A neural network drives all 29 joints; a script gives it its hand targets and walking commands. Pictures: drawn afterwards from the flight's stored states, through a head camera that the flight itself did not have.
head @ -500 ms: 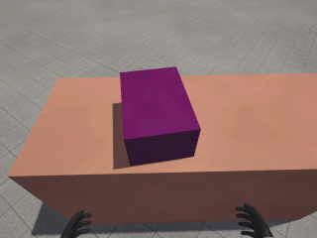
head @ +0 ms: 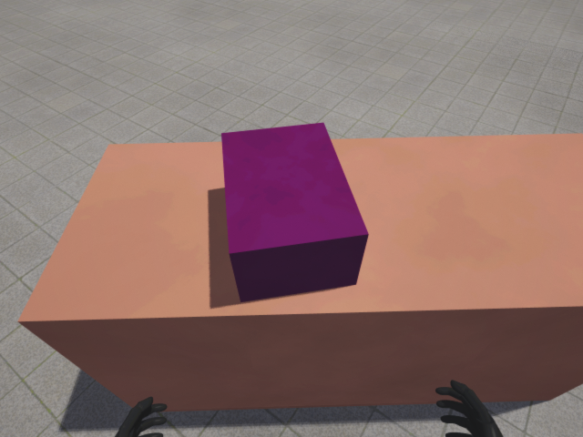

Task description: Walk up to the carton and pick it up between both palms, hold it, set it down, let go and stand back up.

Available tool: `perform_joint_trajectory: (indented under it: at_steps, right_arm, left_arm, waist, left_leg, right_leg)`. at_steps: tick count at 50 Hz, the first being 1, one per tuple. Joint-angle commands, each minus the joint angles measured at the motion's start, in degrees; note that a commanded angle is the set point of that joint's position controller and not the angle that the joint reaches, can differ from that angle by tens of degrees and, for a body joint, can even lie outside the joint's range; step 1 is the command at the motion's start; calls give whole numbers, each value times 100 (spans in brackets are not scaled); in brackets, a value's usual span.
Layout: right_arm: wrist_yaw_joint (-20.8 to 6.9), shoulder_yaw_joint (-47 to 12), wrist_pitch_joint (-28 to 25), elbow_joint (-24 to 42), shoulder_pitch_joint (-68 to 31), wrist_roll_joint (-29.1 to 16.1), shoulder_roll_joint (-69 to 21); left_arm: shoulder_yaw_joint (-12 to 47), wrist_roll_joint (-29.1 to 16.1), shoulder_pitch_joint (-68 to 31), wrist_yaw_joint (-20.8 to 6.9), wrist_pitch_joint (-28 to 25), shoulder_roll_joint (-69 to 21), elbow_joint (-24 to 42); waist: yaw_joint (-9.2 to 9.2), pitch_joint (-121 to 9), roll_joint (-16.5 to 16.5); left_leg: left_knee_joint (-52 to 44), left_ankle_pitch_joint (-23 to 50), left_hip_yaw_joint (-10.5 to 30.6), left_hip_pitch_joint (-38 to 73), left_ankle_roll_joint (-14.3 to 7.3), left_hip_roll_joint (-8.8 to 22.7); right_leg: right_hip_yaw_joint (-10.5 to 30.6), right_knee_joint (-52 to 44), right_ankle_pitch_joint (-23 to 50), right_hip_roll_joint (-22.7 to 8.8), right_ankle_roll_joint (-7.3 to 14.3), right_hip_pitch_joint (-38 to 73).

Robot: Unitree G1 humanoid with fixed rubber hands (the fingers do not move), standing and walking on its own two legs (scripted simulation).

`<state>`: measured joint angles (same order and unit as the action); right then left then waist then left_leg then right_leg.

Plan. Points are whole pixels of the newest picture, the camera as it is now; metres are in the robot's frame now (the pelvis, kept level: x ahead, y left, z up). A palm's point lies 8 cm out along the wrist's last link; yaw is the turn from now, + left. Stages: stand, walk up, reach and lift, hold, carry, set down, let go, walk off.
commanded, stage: stand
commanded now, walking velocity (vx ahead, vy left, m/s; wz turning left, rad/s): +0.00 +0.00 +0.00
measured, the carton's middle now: (285, 205) +0.54 +0.02 -0.04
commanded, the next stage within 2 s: none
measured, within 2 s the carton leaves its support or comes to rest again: neither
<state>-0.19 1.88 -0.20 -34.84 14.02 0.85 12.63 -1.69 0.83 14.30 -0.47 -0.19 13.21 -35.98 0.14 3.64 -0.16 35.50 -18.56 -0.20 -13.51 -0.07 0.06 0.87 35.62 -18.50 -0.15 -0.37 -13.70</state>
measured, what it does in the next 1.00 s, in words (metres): stands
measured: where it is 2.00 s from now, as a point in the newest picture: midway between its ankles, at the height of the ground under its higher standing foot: outside the picture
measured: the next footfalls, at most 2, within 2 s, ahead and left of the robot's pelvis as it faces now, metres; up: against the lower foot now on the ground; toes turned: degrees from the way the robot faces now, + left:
none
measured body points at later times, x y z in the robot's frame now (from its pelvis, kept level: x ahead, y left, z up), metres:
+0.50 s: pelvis -0.01 +0.00 +0.00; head -0.01 +0.00 +0.45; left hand +0.11 +0.25 -0.10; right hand +0.11 -0.25 -0.10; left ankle +0.01 +0.12 -0.73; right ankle +0.01 -0.12 -0.73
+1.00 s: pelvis -0.01 +0.00 +0.00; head -0.01 +0.00 +0.45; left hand +0.10 +0.25 -0.11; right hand +0.10 -0.25 -0.11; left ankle +0.01 +0.12 -0.73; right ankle +0.01 -0.12 -0.73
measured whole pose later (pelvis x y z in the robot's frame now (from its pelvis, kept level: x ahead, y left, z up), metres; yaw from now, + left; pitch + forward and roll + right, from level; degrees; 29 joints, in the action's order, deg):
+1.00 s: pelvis -0.01 +0.00 +0.00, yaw +0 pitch -3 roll +0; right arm -0.1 1.1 -0.3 -38.2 16.7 0.6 13.4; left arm -0.8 0.8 16.7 -0.2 -0.4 13.9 -39.1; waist 0.0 2.8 -0.1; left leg 33.2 -16.5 -0.4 -14.0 0.0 0.1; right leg 1.1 33.6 -16.5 -0.1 -0.4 -14.4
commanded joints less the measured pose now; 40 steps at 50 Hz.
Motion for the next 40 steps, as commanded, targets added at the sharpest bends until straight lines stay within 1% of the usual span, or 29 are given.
perform_joint_trajectory:
  at_steps: [1,3,4,5,6,8,9,10,11,12,14,15,16,18,19,20,23,25,26,28,29,30,31,32,33,34,36,40]
  right_arm:
    - [27,174,-138,556,-95,-13,786]
    - [19,204,-145,517,-81,-12,819]
    - [18,188,-139,524,-87,-6,810]
    - [19,195,-132,518,-66,-6,816]
    - [22,196,-125,479,-73,-5,815]
    - [16,176,-121,462,-52,-21,817]
    - [17,172,-124,466,-35,-22,805]
    - [21,185,-122,464,-48,-18,827]
    - [23,192,-124,463,-26,-5,815]
    - [23,182,-124,452,-27,-12,844]
    - [16,177,-122,413,4,-19,826]
    - [15,171,-123,399,27,-13,831]
    - [13,174,-129,372,74,-6,832]
    - [14,178,-143,371,56,-14,854]
    - [20,172,-145,380,63,-17,850]
    - [19,171,-145,352,55,-8,848]
    - [15,167,-146,325,118,-18,834]
    - [18,181,-144,301,130,-23,871]
    - [22,171,-139,290,132,-24,861]
    - [25,148,-142,283,180,-13,843]
    - [26,149,-142,281,199,-17,840]
    - [25,147,-145,258,192,-21,859]
    - [24,154,-150,232,197,-25,865]
    - [26,149,-146,226,229,-32,866]
    - [29,143,-138,229,203,-24,858]
    - [24,140,-131,246,188,-23,841]
    - [23,148,-126,226,249,-21,843]
    - [24,125,-145,218,257,-20,868]
  left_arm:
    - [-215,-7,-105,20,-141,766,600]
    - [-196,8,-57,25,-142,756,537]
    - [-207,7,-66,24,-139,779,544]
    - [-197,5,-94,21,-134,750,534]
    - [-201,2,-60,21,-130,741,536]
    - [-199,3,-43,19,-120,765,531]
    - [-196,2,-63,21,-126,772,518]
    - [-192,-11,-41,18,-125,758,527]
    - [-198,-8,-16,16,-130,781,504]
    - [-178,-19,-25,12,-133,746,522]
    - [-181,3,30,18,-136,777,475]
    - [-186,10,20,18,-137,790,456]
    - [-189,10,25,18,-139,828,451]
    - [-174,0,77,22,-141,779,424]
    - [-168,-4,38,25,-141,774,428]
    - [-169,5,68,24,-141,769,438]
    - [-185,3,71,21,-140,798,375]
    - [-162,-1,120,18,-140,772,398]
    - [-163,7,119,20,-141,781,374]
    - [-161,-4,135,27,-152,829,352]
    - [-159,-3,117,28,-145,817,337]
    - [-155,-5,101,30,-141,810,353]
    - [-161,7,150,29,-139,793,331]
    - [-151,10,166,32,-137,821,317]
    - [-143,-2,172,35,-130,797,310]
    - [-143,6,223,32,-129,816,295]
    - [-135,1,213,33,-135,816,262]
    - [-133,4,222,43,-141,833,268]
  waist:
    - [1,-287,29]
    - [-13,-441,62]
    - [-5,-383,10]
    - [-22,-355,83]
    - [9,-316,38]
    - [3,-281,53]
    - [-15,-287,-41]
    - [-2,-185,57]
    - [-24,-180,-31]
    - [-8,-97,55]
    - [-3,-159,23]
    - [-17,-142,87]
    - [-21,-244,-25]
    - [8,-210,68]
    - [-7,-199,12]
    - [13,-177,15]
    - [-16,-202,75]
    - [-21,-221,-29]
    - [-15,-170,-40]
    - [-10,-211,-45]
    - [-19,-204,31]
    - [-17,-196,-17]
    - [-4,-226,57]
    - [-17,-209,5]
    - [-2,-43,27]
    - [25,-39,129]
    - [-11,27,53]
    - [-10,-228,96]
  left_leg:
    - [-790,1021,569,-66,-211,495]
    - [-808,1019,547,28,-217,496]
    - [-812,981,541,39,-210,504]
    - [-822,901,558,-54,-213,496]
    - [-857,736,551,-72,-208,484]
    - [-899,594,552,-149,-201,484]
    - [-898,587,547,-116,-197,486]
    - [-928,519,559,-174,-194,481]
    - [-946,512,601,-113,-210,499]
    - [-975,479,605,-239,-213,506]
    - [-978,300,587,-238,-213,487]
    - [-992,314,562,-179,-202,470]
    - [-965,388,597,-135,-202,486]
    - [-991,391,633,-178,-213,507]
    - [-1021,394,652,-211,-225,509]
    - [-993,389,622,-224,-223,510]
    - [-1037,357,629,-236,-206,506]
    - [-1037,241,620,-263,-219,512]
    - [-1036,250,621,-226,-219,496]
    - [-976,411,569,-165,-215,474]
    - [-1015,363,594,-183,-211,486]
    - [-1057,350,619,-218,-211,507]
    - [-1069,271,609,-245,-214,526]
    - [-1070,261,627,-252,-219,513]
    - [-1082,189,632,-333,-220,508]
    - [-1095,147,614,-346,-213,497]
    - [-1102,228,631,-316,-213,486]
    - [-1050,387,606,-256,-229,512]
  right_leg:
    - [562,-740,1045,-425,207,-21]
    - [520,-737,1026,-410,205,-17]
    - [538,-740,986,-409,203,-22]
    - [520,-755,904,-404,204,-16]
    - [558,-808,784,-398,205,-43]
    - [571,-827,690,-395,201,-61]
    - [557,-831,700,-402,214,-50]
    - [576,-828,650,-395,197,-144]
    - [574,-843,586,-396,193,-173]
    - [585,-868,564,-389,195,-181]
    - [631,-919,436,-416,220,-176]
    - [651,-919,440,-425,220,-221]
    - [595,-894,464,-396,206,-164]
    - [591,-884,487,-394,200,-151]
    - [614,-864,530,-400,201,-129]
    - [608,-884,539,-394,196,-99]
    - [594,-881,502,-397,190,-108]
    - [575,-911,434,-391,207,-128]
    - [631,-933,412,-416,222,-197]
    - [638,-931,516,-438,217,-168]
    - [623,-915,469,-434,214,-179]
    - [600,-894,474,-408,207,-149]
    - [594,-888,480,-401,204,-75]
    - [609,-897,481,-412,210,-84]
    - [648,-940,404,-413,209,-174]
    - [647,-958,389,-414,204,-208]
    - [660,-971,389,-398,219,-287]
    - [618,-929,587,-413,207,-99]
